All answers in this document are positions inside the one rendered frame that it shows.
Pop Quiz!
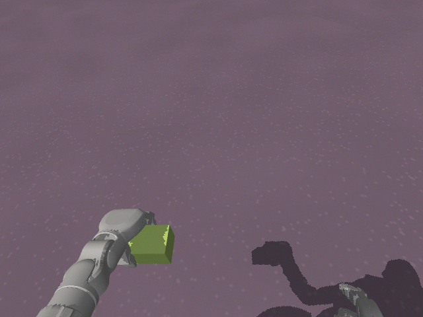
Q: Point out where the left robot hand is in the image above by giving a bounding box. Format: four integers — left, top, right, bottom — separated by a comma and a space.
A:
99, 208, 157, 267

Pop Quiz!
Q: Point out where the right robot hand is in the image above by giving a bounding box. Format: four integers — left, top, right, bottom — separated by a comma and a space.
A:
334, 283, 383, 317

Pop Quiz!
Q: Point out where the left robot arm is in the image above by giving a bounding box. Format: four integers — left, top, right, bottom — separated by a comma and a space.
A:
37, 230, 126, 317

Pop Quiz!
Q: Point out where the carton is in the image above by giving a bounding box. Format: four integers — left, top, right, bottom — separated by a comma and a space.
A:
128, 225, 175, 264

